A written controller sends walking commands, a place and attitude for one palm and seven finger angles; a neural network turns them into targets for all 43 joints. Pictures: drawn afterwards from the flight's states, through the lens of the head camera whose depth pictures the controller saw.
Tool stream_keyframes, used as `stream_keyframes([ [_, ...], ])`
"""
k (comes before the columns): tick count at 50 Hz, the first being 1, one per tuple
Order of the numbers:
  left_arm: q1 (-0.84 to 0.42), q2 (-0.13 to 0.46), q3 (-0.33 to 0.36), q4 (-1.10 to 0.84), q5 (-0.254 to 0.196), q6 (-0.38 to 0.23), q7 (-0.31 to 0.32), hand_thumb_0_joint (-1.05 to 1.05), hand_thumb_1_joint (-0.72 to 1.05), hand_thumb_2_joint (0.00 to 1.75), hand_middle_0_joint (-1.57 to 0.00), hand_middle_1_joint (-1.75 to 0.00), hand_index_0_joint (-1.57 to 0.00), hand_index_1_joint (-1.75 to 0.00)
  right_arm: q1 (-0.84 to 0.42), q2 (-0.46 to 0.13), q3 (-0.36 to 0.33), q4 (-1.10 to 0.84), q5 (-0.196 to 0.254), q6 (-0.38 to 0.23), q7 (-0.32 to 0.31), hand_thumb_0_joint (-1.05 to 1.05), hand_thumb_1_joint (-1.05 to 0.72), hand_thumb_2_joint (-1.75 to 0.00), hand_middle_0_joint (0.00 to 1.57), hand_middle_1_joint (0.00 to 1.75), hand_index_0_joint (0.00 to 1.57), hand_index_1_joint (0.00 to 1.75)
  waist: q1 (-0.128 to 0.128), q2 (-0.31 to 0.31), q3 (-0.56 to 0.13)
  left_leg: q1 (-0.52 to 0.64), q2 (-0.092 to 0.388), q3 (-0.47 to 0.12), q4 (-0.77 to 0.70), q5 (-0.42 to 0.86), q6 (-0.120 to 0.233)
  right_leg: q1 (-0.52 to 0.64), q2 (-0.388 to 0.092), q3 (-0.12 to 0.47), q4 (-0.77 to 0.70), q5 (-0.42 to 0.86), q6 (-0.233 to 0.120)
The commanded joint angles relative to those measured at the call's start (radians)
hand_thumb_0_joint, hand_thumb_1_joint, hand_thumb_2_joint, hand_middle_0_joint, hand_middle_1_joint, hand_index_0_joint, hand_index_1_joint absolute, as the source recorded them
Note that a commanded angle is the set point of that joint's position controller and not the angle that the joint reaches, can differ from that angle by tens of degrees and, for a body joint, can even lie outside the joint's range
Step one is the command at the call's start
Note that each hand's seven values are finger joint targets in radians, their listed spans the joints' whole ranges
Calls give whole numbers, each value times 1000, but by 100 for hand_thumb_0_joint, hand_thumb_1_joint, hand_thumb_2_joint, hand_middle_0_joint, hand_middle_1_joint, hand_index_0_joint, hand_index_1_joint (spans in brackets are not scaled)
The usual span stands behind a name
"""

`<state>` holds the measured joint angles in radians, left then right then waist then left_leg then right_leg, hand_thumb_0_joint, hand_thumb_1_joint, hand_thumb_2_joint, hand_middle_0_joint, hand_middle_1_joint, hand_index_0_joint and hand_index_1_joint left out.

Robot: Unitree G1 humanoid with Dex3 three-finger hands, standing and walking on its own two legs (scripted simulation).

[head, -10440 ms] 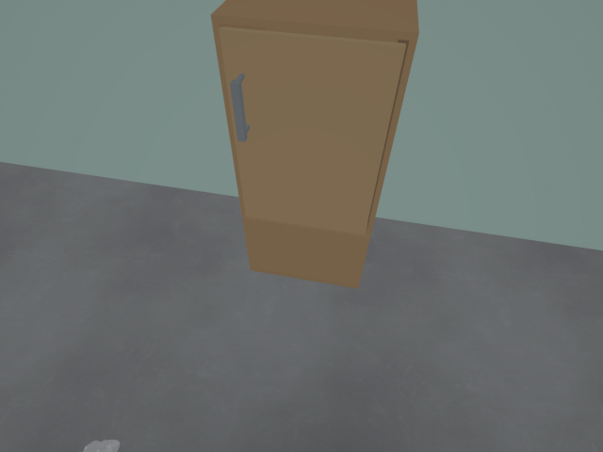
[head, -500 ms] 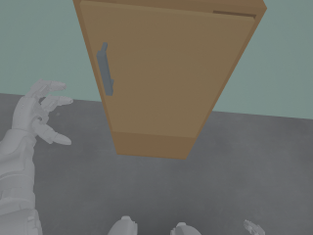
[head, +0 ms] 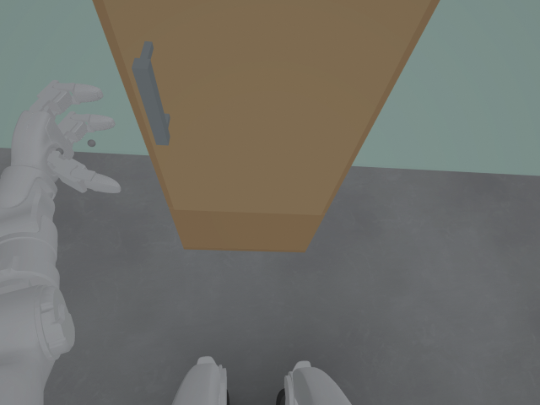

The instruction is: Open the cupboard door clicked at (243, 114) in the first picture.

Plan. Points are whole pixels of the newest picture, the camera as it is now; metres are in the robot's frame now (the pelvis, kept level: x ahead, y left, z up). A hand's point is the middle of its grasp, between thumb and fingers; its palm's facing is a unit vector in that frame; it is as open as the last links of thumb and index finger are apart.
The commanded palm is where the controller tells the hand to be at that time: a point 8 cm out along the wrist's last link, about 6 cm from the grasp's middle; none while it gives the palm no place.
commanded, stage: move the hooked fingers beside the handle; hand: left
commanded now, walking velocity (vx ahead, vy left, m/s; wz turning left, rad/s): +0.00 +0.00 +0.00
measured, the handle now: (155, 97) +0.55 +0.16 +0.08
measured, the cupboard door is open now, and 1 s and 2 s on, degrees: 0 0 0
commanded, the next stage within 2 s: slide the fingers in behind the handle in 1.10 s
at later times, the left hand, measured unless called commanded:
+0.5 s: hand (105, 117) +0.51 +0.23 +0.07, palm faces -0.03 -1.00 -0.01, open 14.0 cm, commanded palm +0.49 +0.27 +0.07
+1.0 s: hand (101, 123) +0.50 +0.23 +0.07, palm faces -0.02 -1.00 +0.00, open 14.0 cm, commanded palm +0.49 +0.28 +0.07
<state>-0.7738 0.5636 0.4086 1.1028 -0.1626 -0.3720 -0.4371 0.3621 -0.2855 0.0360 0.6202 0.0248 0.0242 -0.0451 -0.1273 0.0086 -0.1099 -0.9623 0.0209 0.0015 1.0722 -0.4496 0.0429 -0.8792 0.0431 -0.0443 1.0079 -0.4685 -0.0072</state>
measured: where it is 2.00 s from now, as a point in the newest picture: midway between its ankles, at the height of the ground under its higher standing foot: outside the picture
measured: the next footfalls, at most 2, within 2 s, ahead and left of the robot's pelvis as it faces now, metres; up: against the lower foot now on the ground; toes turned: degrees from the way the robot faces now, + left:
none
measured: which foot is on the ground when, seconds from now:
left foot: down 0.00-1.00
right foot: down 0.00-1.00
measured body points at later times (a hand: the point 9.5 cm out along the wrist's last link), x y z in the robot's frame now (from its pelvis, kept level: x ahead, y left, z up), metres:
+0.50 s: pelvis +0.01 +0.00 +0.00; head +0.14 +0.03 +0.43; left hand +0.51 +0.28 +0.08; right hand +0.00 -0.27 -0.10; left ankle +0.03 +0.09 -0.66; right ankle +0.01 -0.12 -0.66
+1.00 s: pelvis +0.01 +0.01 +0.00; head +0.13 +0.04 +0.43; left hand +0.50 +0.29 +0.08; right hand +0.03 -0.27 -0.10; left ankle +0.03 +0.09 -0.66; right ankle +0.01 -0.12 -0.66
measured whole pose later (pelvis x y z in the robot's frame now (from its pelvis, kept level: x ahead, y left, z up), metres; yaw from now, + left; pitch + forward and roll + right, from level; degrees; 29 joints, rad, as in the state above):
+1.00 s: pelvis +0.01 +0.01 +0.00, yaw -1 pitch +22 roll -5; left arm -0.88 0.60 0.42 1.18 -0.12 -0.38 -0.38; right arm 0.36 -0.28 0.05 0.60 0.01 0.08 -0.02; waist -0.16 0.01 -0.11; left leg -1.02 0.03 0.00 1.10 -0.47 0.05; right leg -0.92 0.05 -0.05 1.01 -0.47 0.00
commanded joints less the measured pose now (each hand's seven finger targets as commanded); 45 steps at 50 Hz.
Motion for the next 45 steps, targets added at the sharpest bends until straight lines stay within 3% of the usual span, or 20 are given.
stream_keyframes([
  [1, -439, 352, 86, -175, -4, -61, 19, 0, -50, 30, -30, -120, -30, -120, 142, -187, -65, -71, -3, -14, -11, 0, -90, -90, 20, 30, 20, 30, -5, 134, -446, 397, 11, -70, -116, 334, -10, 76, 8, 24, -113, 254, -18],
  [4, -463, 360, 86, -180, 5, -66, 19, 0, -50, 30, -30, -120, -30, -120, 161, -189, -65, -68, -8, -3, -7, 0, -90, -90, 20, 30, 20, 30, -11, 159, -479, 439, 17, -76, -106, 391, -13, 56, 14, 20, -103, 282, -20],
  [6, -483, 317, 52, -158, 5, -59, 18, 0, -50, 30, -30, -120, -30, -120, 167, -186, -65, -64, -9, 3, -2, 0, -90, -90, 20, 30, 20, 30, -26, 160, -449, 437, 19, -80, -108, 377, -14, 27, 16, 14, -108, 264, -19],
  [10, -527, 337, 56, -92, 14, -40, 24, 0, -50, 30, -30, -120, -30, -120, 184, -194, -62, -57, -11, 14, -3, 0, -90, -90, 20, 30, 20, 30, -51, 122, -410, 383, 20, -78, -100, 332, -7, 9, 18, 16, -115, 240, -14],
  [12, -562, 352, 56, -110, 24, -45, 30, 0, -50, 30, -30, -120, -30, -120, 195, -196, -63, -54, -14, 16, -5, 0, -90, -90, 20, 30, 20, 30, -56, 146, -442, 396, 19, -79, -92, 356, -6, 9, 16, 20, -109, 258, -15],
  [13, -588, 356, 63, -147, 21, -57, 32, 0, -50, 30, -30, -120, -30, -120, 201, -194, -63, -53, -19, 16, -3, 0, -90, -90, 20, 30, 20, 30, -50, 191, -471, 437, 22, -84, -85, 397, -10, -3, 18, 16, -99, 273, -21],
  [14, -579, 360, 67, -135, 29, -59, 34, 0, -50, 30, -30, -120, -30, -120, 209, -196, -65, -47, -20, 20, -2, 0, -90, -90, 20, 30, 20, 30, -51, 187, -504, 471, 25, -90, -83, 426, -15, -12, 20, 13, -98, 280, -20],
  [16, -586, 340, 53, -112, 29, -54, 35, 0, -50, 30, -30, -120, -30, -120, 211, -192, -62, -45, -23, 23, 4, 0, -90, -90, 20, 30, 20, 30, -54, 191, -481, 448, 24, -89, -80, 408, -14, -19, 20, 12, -99, 267, -18],
  [19, -482, 372, 98, -107, 30, -42, 36, 0, -50, 30, -30, -120, -30, -120, 223, -196, -65, -61, -25, 35, 10, 0, -90, -90, 20, 30, 20, 30, -21, 172, -518, 469, 26, -86, -86, 481, -17, 23, 24, 6, -94, 319, -21],
  [21, -456, 371, 99, -130, 29, -37, 35, 0, -50, 30, -30, -120, -30, -120, 218, -192, -66, -74, -23, 45, 13, 0, -90, -90, 20, 30, 20, 30, -17, 160, -515, 446, 22, -73, -86, 483, -12, 57, 24, 10, -98, 346, -17],
  [23, -451, 350, 88, -150, 24, -40, 38, 0, -50, 30, -30, -120, -30, -120, 216, -187, -67, -81, -20, 51, 14, 0, -90, -90, 20, 30, 20, 30, -22, 158, -492, 449, 22, -72, -87, 495, -11, 53, 27, 8, -99, 359, -19],
  [26, -494, 375, 107, -173, 21, -54, 47, 0, -50, 30, -30, -120, -30, -120, 211, -191, -69, -78, -19, 53, 15, 0, -90, -90, 20, 30, 20, 30, -31, 143, -479, 433, 22, -72, -92, 445, -10, 57, 28, 11, -106, 333, -15],
  [28, -510, 374, 104, -215, 19, -73, 49, 0, -50, 30, -30, -120, -30, -120, 205, -188, -69, -78, -18, 52, 13, 0, -90, -90, 20, 30, 20, 30, -29, 183, -499, 463, 21, -69, -88, 458, -10, 53, 28, 16, -105, 339, -19],
  [34, -502, 281, 33, -172, 10, -69, 29, 0, -50, 30, -30, -120, -30, -120, 194, -184, -70, -54, -15, 53, 11, 0, -90, -90, 20, 30, 20, 30, -47, 203, -459, 524, 29, -88, -101, 463, -21, -16, 28, 2, -118, 297, -21],
  [38, -495, 250, 12, -125, 3, -48, 34, 0, -50, 30, -30, -120, -30, -120, 187, -185, -65, -58, -15, 51, 10, 0, -90, -90, 20, 30, 20, 30, -55, 158, -396, 468, 23, -90, -106, 401, -15, -29, 26, -3, -123, 263, -22],
  [41, -521, 299, 35, -118, 17, -54, 45, 0, -50, 30, -30, -120, -30, -120, 184, -192, -62, -63, -16, 50, 6, 0, -90, -90, 20, 30, 20, 30, -51, 138, -415, 432, 21, -87, -101, 372, -14, -8, 22, 6, -115, 255, -20],
  [43, -572, 271, 15, -177, 16, -78, 53, 0, -50, 30, -30, -120, -30, -120, 180, -184, -63, -62, -20, 44, 9, 0, -90, -90, 20, 30, 20, 30, -55, 199, -450, 489, 22, -96, -91, 413, -18, -37, 23, 2, -103, 263, -25],
  [44, -551, 305, 46, -171, 20, -85, 56, 0, -50, 30, -30, -120, -30, -120, 181, -189, -66, -61, -22, 45, 10, 0, -90, -90, 20, 30, 20, 30, -40, 201, -486, 513, 26, -102, -91, 429, -25, -33, 24, 2, -100, 261, -25],
  [45, -544, 307, 50, -160, 17, -85, 57, 0, -50, 30, -30, -120, -30, -120, 177, -189, -65, -63, -20, 45, 11, 0, -90, -90, 20, 30, 20, 30, -44, 187, -482, 501, 25, -98, -89, 422, -23, -24, 24, 4, -103, 264, -23],
])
